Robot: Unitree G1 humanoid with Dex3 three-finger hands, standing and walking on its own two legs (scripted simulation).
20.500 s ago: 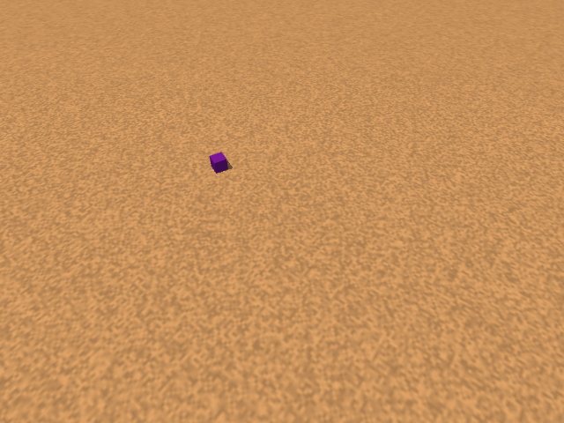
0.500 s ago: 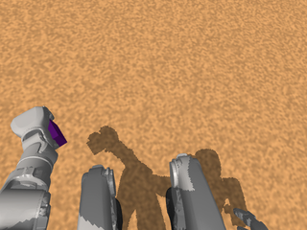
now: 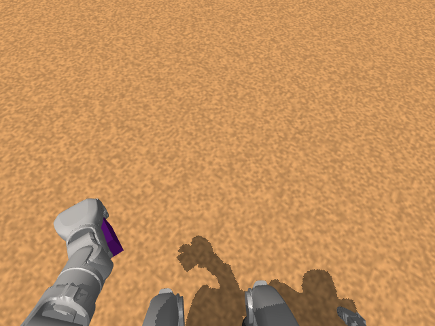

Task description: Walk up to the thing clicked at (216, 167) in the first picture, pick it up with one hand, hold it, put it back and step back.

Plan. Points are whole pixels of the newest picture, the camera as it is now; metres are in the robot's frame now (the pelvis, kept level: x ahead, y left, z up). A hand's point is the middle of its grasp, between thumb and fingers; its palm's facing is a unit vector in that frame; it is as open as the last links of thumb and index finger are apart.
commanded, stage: lift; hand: left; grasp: from above
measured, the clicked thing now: (97, 241) +0.34 +0.25 -0.14
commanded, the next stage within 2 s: hold in 0.56 s
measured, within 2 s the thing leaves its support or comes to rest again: neither
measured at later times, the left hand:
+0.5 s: hand (82, 207) +0.36 +0.23 +0.00, palm faces -0.39 -0.26 -0.88, open 9.7 cm
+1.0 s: hand (74, 196) +0.35 +0.22 +0.06, palm faces -0.37 -0.23 -0.90, open 9.7 cm
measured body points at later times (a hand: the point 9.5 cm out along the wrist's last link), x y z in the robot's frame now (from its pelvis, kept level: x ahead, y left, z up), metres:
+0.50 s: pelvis +0.04 +0.00 +0.10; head +0.11 +0.00 +0.54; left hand +0.38 +0.24 +0.05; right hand +0.12 -0.26 -0.03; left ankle +0.04 +0.12 -0.60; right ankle +0.05 -0.13 -0.60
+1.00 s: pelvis +0.05 +0.00 +0.12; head +0.07 -0.02 +0.57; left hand +0.37 +0.23 +0.11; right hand +0.16 -0.26 +0.00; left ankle +0.04 +0.12 -0.60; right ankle +0.05 -0.13 -0.60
